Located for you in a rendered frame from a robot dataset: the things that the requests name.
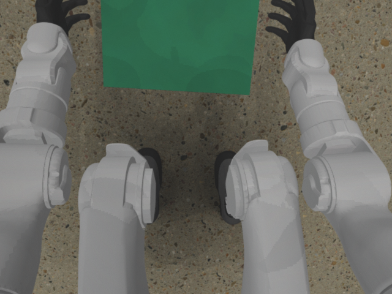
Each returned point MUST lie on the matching left robot forearm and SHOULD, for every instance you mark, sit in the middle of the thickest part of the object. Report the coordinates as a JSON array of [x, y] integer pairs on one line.
[[39, 98]]

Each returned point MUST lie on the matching robot left upper arm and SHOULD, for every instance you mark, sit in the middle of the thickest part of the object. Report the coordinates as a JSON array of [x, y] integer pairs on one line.
[[34, 178]]

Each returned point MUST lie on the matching left robot hand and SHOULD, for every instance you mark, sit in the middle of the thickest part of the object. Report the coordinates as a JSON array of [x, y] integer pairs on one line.
[[55, 11]]

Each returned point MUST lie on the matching right robot forearm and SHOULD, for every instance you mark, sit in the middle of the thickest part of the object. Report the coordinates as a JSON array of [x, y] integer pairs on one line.
[[318, 107]]

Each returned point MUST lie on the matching robot left foot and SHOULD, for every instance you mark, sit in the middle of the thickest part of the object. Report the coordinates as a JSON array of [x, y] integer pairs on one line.
[[154, 161]]

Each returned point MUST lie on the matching robot right upper arm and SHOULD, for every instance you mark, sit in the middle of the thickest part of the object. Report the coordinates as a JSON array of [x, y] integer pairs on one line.
[[352, 190]]

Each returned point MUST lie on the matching carton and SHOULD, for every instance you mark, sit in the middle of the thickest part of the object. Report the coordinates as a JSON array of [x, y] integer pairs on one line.
[[179, 45]]

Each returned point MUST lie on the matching right robot hand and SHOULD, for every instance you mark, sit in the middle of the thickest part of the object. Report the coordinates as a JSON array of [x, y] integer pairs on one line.
[[302, 26]]

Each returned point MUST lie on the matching right robot thigh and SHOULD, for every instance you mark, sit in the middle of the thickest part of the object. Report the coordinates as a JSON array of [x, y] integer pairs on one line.
[[274, 251]]

